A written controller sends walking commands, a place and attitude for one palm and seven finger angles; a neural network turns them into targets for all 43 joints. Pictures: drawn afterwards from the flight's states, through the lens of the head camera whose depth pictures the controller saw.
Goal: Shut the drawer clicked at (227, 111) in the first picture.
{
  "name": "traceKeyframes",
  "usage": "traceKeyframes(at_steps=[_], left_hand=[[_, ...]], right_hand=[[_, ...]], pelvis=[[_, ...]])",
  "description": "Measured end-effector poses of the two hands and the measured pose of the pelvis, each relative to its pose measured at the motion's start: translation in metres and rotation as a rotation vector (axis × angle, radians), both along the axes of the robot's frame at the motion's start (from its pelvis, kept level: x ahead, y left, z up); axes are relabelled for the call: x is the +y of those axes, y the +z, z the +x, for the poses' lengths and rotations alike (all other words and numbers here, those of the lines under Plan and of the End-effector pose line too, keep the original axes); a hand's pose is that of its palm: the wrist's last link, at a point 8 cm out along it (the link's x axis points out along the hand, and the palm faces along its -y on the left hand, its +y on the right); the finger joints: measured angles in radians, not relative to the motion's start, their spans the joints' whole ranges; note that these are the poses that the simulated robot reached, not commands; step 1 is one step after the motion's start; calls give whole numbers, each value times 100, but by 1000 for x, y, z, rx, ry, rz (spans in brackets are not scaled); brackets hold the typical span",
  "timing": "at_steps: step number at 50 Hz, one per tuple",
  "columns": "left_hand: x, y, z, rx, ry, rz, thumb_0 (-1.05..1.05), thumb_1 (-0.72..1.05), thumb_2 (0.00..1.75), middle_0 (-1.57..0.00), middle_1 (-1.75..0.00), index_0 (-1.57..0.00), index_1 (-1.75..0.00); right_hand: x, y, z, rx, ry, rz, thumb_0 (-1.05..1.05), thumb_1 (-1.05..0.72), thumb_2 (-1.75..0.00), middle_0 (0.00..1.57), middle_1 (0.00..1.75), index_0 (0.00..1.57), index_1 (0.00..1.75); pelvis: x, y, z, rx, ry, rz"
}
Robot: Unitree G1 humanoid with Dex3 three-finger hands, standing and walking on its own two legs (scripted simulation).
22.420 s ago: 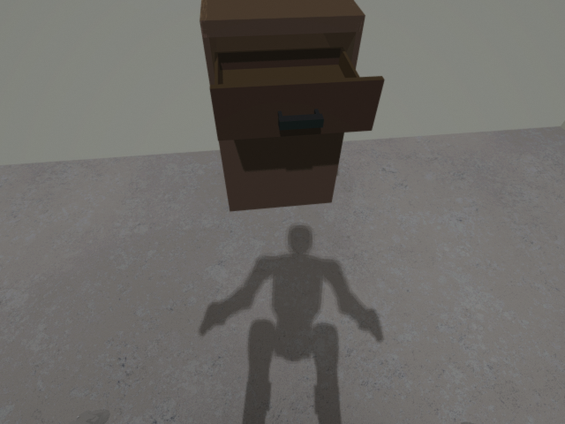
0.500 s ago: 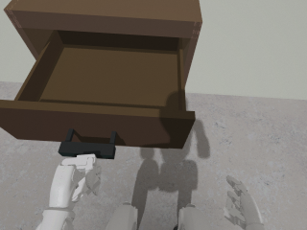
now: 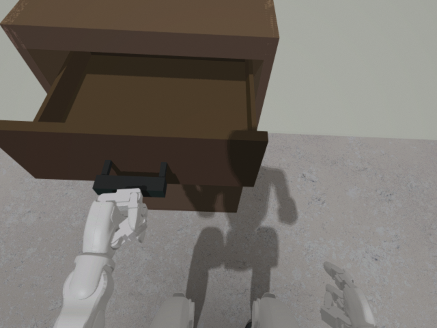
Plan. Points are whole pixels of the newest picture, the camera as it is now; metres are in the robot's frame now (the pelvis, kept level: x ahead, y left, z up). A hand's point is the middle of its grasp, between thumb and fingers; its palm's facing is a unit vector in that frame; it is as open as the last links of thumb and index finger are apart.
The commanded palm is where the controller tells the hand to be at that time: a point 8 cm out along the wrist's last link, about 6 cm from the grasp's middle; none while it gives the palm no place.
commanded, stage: push the drawer shut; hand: left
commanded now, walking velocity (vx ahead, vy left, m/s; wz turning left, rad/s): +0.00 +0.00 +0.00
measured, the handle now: (133, 175) +0.37 +0.17 +0.05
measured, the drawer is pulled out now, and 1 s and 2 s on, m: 0.20 0.07 0.00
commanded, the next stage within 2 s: pull the fist back off the drawer in 1.88 s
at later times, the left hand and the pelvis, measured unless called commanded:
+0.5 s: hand (149, 186) +0.35 +0.14 +0.04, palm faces -0.03 -1.00 -0.03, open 3.1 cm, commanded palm +0.34 +0.19 +0.05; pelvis +0.00 +0.00 +0.00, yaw +0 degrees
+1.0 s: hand (158, 156) +0.41 +0.13 +0.04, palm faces +0.01 -1.00 -0.04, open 3.3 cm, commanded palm +0.40 +0.18 +0.05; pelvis +0.00 +0.00 +0.01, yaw -1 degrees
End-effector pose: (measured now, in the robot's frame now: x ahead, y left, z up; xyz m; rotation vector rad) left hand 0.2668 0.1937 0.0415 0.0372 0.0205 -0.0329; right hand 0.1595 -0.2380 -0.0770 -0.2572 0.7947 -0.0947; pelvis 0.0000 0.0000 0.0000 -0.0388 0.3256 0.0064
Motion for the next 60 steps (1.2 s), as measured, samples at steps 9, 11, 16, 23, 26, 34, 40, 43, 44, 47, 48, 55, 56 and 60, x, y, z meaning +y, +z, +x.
traceKeyframes(at_steps=[9,11,16,23,26,34,40,43,44,47,48,55,56,60], left_hand=[[1,-1,18,-10,4,-3,1,87,93,-140,-160,-140,-160],[1,-2,23,-13,4,-2,1,87,93,-140,-160,-140,-160],[1,-2,37,-17,4,-2,0,87,93,-140,-160,-140,-160],[2,-2,59,-12,5,-3,0,86,93,-140,-160,-140,-160],[2,-2,68,-12,9,-3,0,86,92,-140,-160,-140,-160],[0,-2,88,-15,17,-4,1,87,93,-140,-160,-140,-160],[-2,-2,104,-17,26,2,1,88,93,-140,-160,-140,-160],[-3,-1,111,-16,31,4,1,88,93,-140,-160,-140,-160],[-3,-1,113,-16,33,4,1,89,93,-140,-160,-140,-160],[-4,-1,120,-16,38,6,2,90,94,-140,-160,-140,-160],[-5,0,122,-17,40,7,2,90,94,-140,-160,-140,-160],[-6,0,138,-19,48,10,3,91,95,-140,-160,-140,-160],[-6,0,140,-18,48,10,3,90,95,-140,-160,-140,-160],[-5,0,152,-16,50,12,2,89,95,-140,-160,-140,-160]], right_hand=[[-1,-4,-2,31,-6,2,1,-90,-90,20,30,20,30],[0,-6,-3,40,-5,2,1,-90,-90,20,30,20,30],[0,-9,-8,63,-11,5,1,-90,-90,20,30,20,30],[-2,-12,-20,101,-36,6,1,-90,-90,20,30,20,30],[-4,-12,-27,122,-49,4,1,-90,-90,20,30,20,30],[-12,-14,-48,187,-87,-2,1,-90,-90,20,30,20,30],[-17,-18,-63,233,-111,-7,1,-91,-90,20,30,20,30],[-18,-19,-70,252,-122,-5,1,-91,-90,20,30,20,30],[-19,-20,-72,258,-125,-4,1,-91,-90,20,30,20,30],[-20,-21,-78,274,-132,-2,1,-91,-90,20,30,20,30],[-20,-22,-80,280,-134,-1,1,-91,-90,20,30,20,30],[-23,-25,-94,315,-149,-2,1,-91,-90,20,30,20,30],[-23,-25,-96,320,-150,-4,1,-91,-90,20,30,20,30],[-26,-26,-105,340,-160,-12,1,-91,-90,20,30,20,30]], pelvis=[[1,1,-1,3,-1,3],[1,1,-1,5,0,4],[1,1,-3,8,-1,5],[1,3,-4,11,-7,6],[1,4,-3,13,-9,8],[1,6,-2,18,-16,10],[1,6,-3,25,-20,12],[0,6,-3,27,-23,13],[0,6,-3,28,-23,14],[-1,6,-4,31,-24,15],[-1,6,-4,32,-25,16],[-4,6,-7,38,-27,18],[-4,5,-7,40,-26,18],[-5,4,-9,47,-27,17]])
